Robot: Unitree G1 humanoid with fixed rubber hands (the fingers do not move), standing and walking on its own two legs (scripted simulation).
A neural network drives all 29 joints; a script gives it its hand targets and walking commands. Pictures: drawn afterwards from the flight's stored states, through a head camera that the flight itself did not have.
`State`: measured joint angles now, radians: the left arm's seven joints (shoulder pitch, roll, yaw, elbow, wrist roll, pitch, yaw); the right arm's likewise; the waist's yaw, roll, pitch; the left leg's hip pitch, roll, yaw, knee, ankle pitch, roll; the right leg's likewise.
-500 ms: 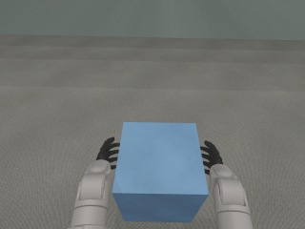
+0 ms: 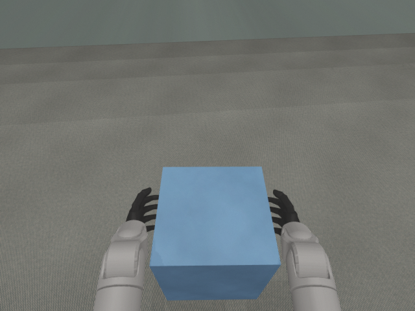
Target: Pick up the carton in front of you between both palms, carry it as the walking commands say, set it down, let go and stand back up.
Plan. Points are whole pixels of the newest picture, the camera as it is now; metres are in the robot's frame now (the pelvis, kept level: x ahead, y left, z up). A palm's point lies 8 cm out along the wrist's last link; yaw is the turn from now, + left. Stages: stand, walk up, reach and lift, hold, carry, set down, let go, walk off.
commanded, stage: hold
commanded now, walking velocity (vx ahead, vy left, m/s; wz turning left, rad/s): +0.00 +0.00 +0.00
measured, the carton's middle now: (212, 236) +0.30 +0.01 -0.05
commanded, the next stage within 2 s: set down in 0.50 s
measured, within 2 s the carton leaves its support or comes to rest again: neither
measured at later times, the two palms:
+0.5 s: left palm (123, 216) +0.29 +0.19 +0.04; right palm (278, 233) +0.26 -0.11 +0.04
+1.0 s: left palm (133, 221) +0.33 +0.20 -0.06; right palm (259, 223) +0.34 -0.10 -0.06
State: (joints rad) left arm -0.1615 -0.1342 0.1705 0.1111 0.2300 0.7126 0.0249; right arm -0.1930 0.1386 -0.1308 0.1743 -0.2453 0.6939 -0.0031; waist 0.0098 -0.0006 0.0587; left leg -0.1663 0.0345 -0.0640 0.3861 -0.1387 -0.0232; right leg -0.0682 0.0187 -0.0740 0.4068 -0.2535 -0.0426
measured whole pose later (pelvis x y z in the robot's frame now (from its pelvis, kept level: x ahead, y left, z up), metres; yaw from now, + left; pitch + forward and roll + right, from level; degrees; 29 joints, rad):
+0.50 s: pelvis -0.01 +0.06 +0.00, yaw -6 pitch -8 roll +0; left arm -0.27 -0.15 0.22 0.24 0.30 0.73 0.01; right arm -0.28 0.16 -0.23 0.29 -0.29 0.70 0.03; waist 0.01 -0.04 0.04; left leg -0.11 -0.01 0.02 0.39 -0.14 0.02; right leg -0.04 -0.02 0.06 0.40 -0.22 0.01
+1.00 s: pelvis -0.03 +0.04 -0.03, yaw -5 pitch +8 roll +0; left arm -0.57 -0.18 0.52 0.50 0.42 0.39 -0.04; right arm -0.62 0.17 -0.48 0.63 -0.44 0.34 0.04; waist 0.07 -0.04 0.12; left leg -0.60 0.00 0.00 0.67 -0.21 0.00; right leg -0.55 0.02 0.07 0.72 -0.32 0.01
